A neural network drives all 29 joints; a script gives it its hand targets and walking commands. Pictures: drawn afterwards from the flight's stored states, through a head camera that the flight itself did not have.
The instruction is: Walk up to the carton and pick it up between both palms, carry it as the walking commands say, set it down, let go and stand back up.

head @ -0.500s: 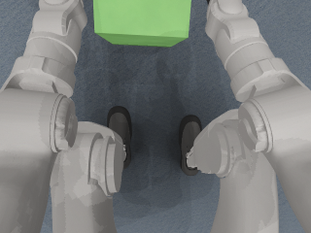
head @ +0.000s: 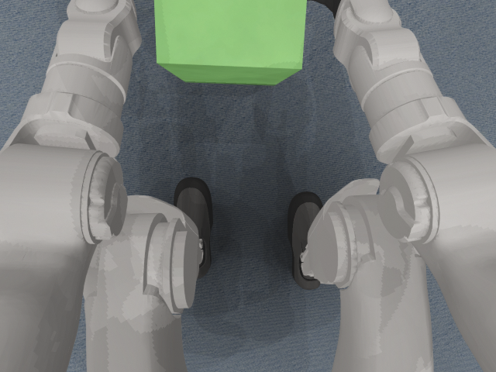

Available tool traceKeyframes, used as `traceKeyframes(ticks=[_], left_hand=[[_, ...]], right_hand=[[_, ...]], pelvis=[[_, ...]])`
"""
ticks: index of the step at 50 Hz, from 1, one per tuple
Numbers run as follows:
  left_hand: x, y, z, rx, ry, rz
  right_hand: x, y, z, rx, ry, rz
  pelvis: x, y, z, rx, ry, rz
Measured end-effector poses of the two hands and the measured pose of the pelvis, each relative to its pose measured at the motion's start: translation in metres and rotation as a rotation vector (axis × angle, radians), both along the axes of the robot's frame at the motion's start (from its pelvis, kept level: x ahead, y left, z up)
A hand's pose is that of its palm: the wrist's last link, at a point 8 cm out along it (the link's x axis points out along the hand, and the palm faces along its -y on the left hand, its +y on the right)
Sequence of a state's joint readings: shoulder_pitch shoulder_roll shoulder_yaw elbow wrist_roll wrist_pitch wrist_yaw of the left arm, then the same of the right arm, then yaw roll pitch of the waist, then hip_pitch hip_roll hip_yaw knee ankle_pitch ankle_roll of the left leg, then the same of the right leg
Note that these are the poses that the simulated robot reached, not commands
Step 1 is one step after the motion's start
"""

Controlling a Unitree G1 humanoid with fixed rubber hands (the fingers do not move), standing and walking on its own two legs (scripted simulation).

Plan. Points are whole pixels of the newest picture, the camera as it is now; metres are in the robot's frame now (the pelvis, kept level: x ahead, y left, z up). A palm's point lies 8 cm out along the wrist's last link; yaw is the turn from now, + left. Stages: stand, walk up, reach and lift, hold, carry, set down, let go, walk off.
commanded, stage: reach and lift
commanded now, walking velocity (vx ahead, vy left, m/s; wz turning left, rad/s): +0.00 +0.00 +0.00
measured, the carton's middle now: (231, 21) +0.54 +0.02 -0.25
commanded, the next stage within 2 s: none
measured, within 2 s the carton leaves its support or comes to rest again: leaves its support in 0.30 s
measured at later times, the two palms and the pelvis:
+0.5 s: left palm out of the picture +0.56 +0.13 -0.12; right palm (367, 9) +0.52 -0.12 -0.14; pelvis -0.01 +0.01 +0.01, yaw -2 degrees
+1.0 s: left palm out of the picture +0.55 +0.12 -0.07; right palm (379, 0) +0.51 -0.11 -0.09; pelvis -0.01 +0.01 +0.03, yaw -3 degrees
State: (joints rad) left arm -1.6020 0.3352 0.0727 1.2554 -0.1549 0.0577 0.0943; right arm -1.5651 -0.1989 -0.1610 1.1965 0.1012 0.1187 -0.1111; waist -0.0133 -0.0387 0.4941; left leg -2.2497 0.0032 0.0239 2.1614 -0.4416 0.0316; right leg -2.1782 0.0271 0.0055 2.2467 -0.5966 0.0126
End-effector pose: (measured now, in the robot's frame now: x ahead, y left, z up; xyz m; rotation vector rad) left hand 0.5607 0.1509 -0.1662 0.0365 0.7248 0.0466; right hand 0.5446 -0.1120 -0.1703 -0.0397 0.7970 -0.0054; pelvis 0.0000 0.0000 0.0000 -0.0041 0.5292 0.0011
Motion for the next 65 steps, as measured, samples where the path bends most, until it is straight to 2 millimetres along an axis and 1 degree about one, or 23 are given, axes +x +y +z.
traceKeyframes(ticks=[9, 13, 16, 19, 22, 24, 27, 31, 34, 41, 43, 46, 53, 59, 65], left_hand=[[0.000, -0.002, 0.001, 0.004, 0.016, 0.004], [0.003, -0.004, 0.004, 0.003, 0.024, 0.020], [0.007, -0.007, 0.013, -0.002, 0.011, 0.036], [0.009, -0.012, 0.026, -0.013, -0.011, 0.050], [0.006, -0.019, 0.040, -0.004, -0.025, 0.035], [0.003, -0.023, 0.048, 0.027, -0.024, 0.017], [-0.002, -0.029, 0.055, 0.057, -0.015, 0.000], [-0.005, -0.033, 0.064, 0.070, -0.020, -0.007], [-0.005, -0.034, 0.070, 0.082, -0.037, -0.001], [-0.007, -0.027, 0.071, 0.124, -0.029, 0.051], [-0.006, -0.026, 0.076, 0.137, -0.035, 0.064], [-0.005, -0.027, 0.087, 0.137, -0.061, 0.066], [-0.014, -0.034, 0.109, 0.121, -0.071, 0.073], [-0.025, -0.030, 0.117, 0.114, -0.058, 0.083], [-0.026, -0.026, 0.134, 0.109, -0.070, 0.090]], right_hand=[[0.000, 0.000, 0.002, -0.011, 0.019, -0.004], [0.000, 0.000, 0.005, -0.044, 0.027, -0.010], [-0.001, 0.000, 0.013, -0.071, 0.022, -0.002], [-0.005, -0.002, 0.023, -0.088, 0.005, -0.010], [-0.014, -0.006, 0.031, -0.095, 0.004, -0.033], [-0.021, -0.008, 0.032, -0.089, 0.020, -0.052], [-0.030, -0.010, 0.035, -0.111, 0.044, -0.070], [-0.036, -0.008, 0.043, -0.149, 0.056, -0.119], [-0.036, -0.005, 0.047, -0.156, 0.050, -0.161], [-0.028, 0.002, 0.054, -0.147, 0.017, -0.157], [-0.026, 0.004, 0.059, -0.138, 0.000, -0.159], [-0.026, 0.004, 0.068, -0.142, -0.022, -0.165], [-0.037, -0.001, 0.089, -0.139, -0.027, -0.208], [-0.041, 0.001, 0.104, -0.148, -0.016, -0.205], [-0.043, 0.005, 0.122, -0.151, -0.030, -0.201]], pelvis=[[0.000, 0.000, -0.001, -0.001, -0.008, -0.001], [-0.002, 0.001, 0.001, -0.007, -0.026, -0.004], [-0.002, 0.002, 0.003, -0.015, -0.033, -0.006], [-0.004, 0.003, 0.006, -0.026, -0.051, -0.009], [-0.006, 0.005, 0.008, -0.034, -0.075, -0.010], [-0.007, 0.006, 0.009, -0.039, -0.088, -0.011], [-0.009, 0.006, 0.010, -0.045, -0.106, -0.012], [-0.010, 0.007, 0.013, -0.053, -0.123, -0.015], [-0.011, 0.007, 0.014, -0.058, -0.128, -0.017], [-0.010, 0.007, 0.016, -0.067, -0.125, -0.020], [-0.009, 0.007, 0.017, -0.069, -0.127, -0.020], [-0.009, 0.008, 0.020, -0.071, -0.138, -0.020], [-0.012, 0.009, 0.031, -0.076, -0.171, -0.020], [-0.015, 0.009, 0.039, -0.077, -0.192, -0.019], [-0.016, 0.011, 0.047, -0.081, -0.209, -0.017]])
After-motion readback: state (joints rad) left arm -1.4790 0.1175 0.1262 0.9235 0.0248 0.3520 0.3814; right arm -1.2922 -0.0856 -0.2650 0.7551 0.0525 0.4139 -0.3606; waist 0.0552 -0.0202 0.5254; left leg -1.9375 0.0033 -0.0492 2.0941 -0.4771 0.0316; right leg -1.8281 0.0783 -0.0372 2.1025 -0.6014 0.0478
